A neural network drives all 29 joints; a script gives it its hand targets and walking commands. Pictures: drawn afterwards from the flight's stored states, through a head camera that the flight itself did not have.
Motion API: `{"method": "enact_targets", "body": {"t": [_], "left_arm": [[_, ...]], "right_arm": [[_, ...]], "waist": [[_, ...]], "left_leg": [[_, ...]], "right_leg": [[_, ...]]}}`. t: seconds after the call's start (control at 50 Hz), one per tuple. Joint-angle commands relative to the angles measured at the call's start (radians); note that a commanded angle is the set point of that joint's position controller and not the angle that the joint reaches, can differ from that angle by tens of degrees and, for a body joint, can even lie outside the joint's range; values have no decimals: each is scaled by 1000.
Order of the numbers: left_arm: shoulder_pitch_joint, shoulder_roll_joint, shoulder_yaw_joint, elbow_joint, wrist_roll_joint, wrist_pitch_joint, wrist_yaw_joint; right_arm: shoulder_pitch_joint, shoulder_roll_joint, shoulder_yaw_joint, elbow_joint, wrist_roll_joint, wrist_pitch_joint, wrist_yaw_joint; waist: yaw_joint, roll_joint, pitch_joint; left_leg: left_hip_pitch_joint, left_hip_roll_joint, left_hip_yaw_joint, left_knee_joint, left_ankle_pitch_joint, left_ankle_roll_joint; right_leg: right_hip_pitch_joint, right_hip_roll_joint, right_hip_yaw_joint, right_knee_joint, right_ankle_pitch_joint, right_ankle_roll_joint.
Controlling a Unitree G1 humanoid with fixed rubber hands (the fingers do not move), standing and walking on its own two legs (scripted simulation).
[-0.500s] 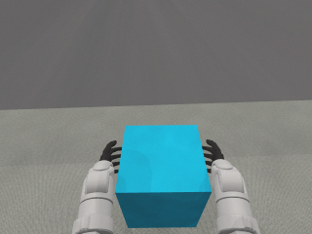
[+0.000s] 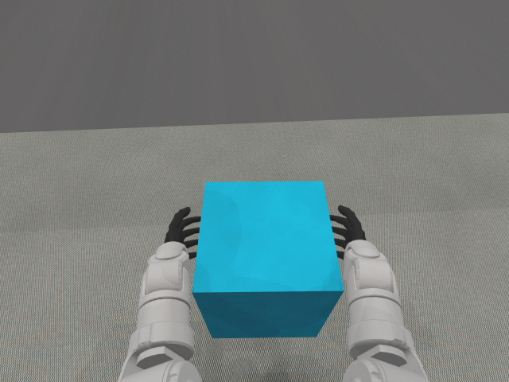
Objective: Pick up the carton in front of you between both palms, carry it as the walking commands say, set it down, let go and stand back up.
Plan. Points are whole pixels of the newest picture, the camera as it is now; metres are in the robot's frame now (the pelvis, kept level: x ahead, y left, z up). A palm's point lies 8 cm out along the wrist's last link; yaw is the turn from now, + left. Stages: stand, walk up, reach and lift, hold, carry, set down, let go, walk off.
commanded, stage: set down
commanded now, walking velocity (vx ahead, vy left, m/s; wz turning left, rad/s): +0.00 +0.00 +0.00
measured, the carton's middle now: (264, 264) +0.33 +0.00 -0.06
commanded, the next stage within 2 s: none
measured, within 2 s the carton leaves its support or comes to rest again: neither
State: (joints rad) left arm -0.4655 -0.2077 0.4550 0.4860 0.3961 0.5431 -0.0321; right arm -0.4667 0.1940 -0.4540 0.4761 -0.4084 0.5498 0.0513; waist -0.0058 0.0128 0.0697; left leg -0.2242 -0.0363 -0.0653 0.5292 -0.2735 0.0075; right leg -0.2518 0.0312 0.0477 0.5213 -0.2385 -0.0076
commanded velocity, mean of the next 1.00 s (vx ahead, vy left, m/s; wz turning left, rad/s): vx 0.00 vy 0.00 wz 0.00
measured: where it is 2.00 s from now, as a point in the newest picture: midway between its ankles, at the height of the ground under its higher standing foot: outside the picture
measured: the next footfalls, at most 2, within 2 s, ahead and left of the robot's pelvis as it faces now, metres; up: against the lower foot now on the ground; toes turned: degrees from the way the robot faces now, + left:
none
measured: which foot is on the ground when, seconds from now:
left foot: down 0.00-1.00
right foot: down 0.00-1.00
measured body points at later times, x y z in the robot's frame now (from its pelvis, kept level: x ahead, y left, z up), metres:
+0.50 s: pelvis -0.05 +0.00 -0.11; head +0.17 -0.01 +0.28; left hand +0.38 +0.14 -0.19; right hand +0.38 -0.16 -0.19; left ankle +0.01 +0.12 -0.73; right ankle +0.03 -0.12 -0.73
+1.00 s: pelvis -0.07 +0.00 -0.24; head +0.21 -0.01 +0.10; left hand +0.42 +0.14 -0.35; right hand +0.41 -0.17 -0.35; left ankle +0.01 +0.12 -0.73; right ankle +0.03 -0.12 -0.73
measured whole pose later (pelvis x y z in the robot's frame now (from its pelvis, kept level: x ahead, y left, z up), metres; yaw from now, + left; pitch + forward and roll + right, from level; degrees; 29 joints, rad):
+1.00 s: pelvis -0.07 +0.00 -0.24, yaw +1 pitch +47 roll +1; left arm -1.00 -0.01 0.44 0.69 0.19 0.27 0.06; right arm -0.98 0.01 -0.45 0.64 -0.20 0.28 -0.06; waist -0.02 0.02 -0.15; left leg -1.94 -0.12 -0.06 1.65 -0.52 -0.04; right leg -1.97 0.10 0.07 1.64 -0.47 0.04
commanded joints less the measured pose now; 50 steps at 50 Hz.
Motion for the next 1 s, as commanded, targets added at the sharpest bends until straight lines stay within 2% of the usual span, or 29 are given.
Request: {"method": "enact_targets", "body": {"t": [0.0, 0.08, 0.16, 0.24, 0.3, 0.34, 0.42, 0.5, 0.64, 0.82, 0.98], "left_arm": [[-451, -675, -315, 96, -98, -115, -147], [-452, -664, -344, 105, -104, -257, -134], [-528, -733, -475, 109, -165, -377, -131], [-630, -785, -617, 54, -237, -435, -123], [-673, -795, -676, 17, -274, -426, -116], [-696, -803, -675, 21, -277, -400, -122], [-759, -815, -613, 83, -255, -328, -154], [-826, -813, -537, 154, -234, -276, -180], [-930, -777, -479, 213, -232, -282, -176], [-1051, -753, -512, 219, -286, -297, -141], [-1156, -719, -530, 225, -323, -298, -115]], "right_arm": [[-435, 658, 304, 104, 90, -117, 148], [-445, 650, 339, 121, 102, -258, 144], [-527, 724, 472, 124, 163, -376, 145], [-622, 775, 606, 63, 230, -433, 142], [-663, 788, 659, 30, 261, -422, 137], [-682, 797, 657, 39, 264, -396, 140], [-738, 823, 600, 103, 246, -324, 161], [-804, 829, 532, 170, 225, -272, 177], [-898, 811, 478, 219, 222, -273, 161], [-1026, 777, 523, 198, 287, -290, 118], [-1130, 737, 536, 198, 327, -289, 101]], "waist": [[-6, -4, -208], [-4, -3, -360], [-6, -2, -610], [-10, -16, -942], [-15, -18, -1104], [-17, -17, -1109], [-14, -9, -1005], [-16, -6, -958], [-19, -10, -1044], [-22, -14, -1215], [-28, -9, -1262]], "left_leg": [[-151, -58, -7, -14, 173, 0], [-240, -75, 4, 85, 257, -15], [-333, -92, 7, 222, 351, -24], [-424, -98, 9, 359, 439, -34], [-498, -104, 16, 435, 419, -41], [-573, -109, 23, 469, 331, -42], [-750, -116, 45, 514, 98, -35], [-883, -121, 55, 572, -3, -28], [-1060, -135, 72, 711, 17, -32], [-1189, -148, 93, 887, 30, -45], [-1266, -155, 105, 1012, 21, -51]], "right_leg": [[-12, 57, 20, 23, 198, -4], [-111, 75, 16, 124, 286, 0], [-198, 88, 12, 258, 378, 7], [-266, 93, 5, 400, 486, 21], [-342, 98, -3, 475, 466, 28], [-423, 102, -11, 504, 377, 30], [-589, 107, -27, 542, 141, 27], [-710, 111, -38, 595, 38, 24], [-844, 118, -47, 728, 78, 36], [-968, 131, -69, 901, 95, 54], [-1077, 133, -87, 1027, 83, 60]]}}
